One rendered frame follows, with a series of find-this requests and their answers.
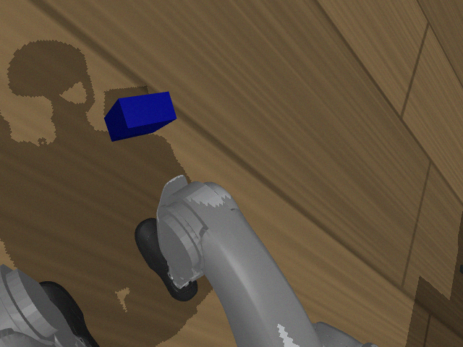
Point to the left robot foot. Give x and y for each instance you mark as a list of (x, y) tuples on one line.
[(70, 310)]

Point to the right robot hand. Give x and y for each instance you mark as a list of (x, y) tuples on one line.
[(333, 337)]

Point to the right robot foot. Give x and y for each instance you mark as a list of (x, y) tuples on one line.
[(146, 238)]

